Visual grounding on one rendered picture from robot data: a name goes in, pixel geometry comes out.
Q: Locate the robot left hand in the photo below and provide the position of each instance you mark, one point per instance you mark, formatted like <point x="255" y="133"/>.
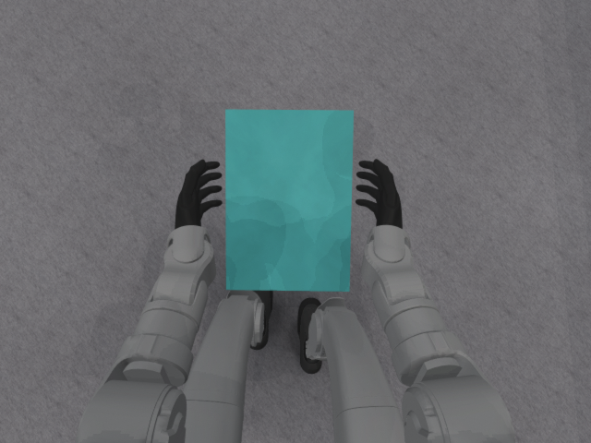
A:
<point x="189" y="211"/>

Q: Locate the left robot thigh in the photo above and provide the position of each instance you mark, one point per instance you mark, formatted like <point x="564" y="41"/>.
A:
<point x="216" y="384"/>

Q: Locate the robot left forearm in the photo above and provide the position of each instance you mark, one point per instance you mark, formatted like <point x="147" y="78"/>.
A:
<point x="159" y="351"/>

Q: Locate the robot right shin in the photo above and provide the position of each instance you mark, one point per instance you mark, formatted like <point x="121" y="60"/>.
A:
<point x="334" y="301"/>

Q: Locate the carton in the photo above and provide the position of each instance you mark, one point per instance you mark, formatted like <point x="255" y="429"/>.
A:
<point x="288" y="199"/>

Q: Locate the robot left upper arm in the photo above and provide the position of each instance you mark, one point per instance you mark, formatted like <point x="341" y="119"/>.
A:
<point x="135" y="412"/>

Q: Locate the robot right upper arm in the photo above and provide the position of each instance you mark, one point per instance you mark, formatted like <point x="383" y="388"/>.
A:
<point x="455" y="410"/>

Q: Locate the robot right hand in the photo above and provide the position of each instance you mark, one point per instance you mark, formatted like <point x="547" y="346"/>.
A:
<point x="387" y="210"/>

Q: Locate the robot right forearm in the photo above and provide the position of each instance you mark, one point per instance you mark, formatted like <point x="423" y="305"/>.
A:
<point x="422" y="347"/>

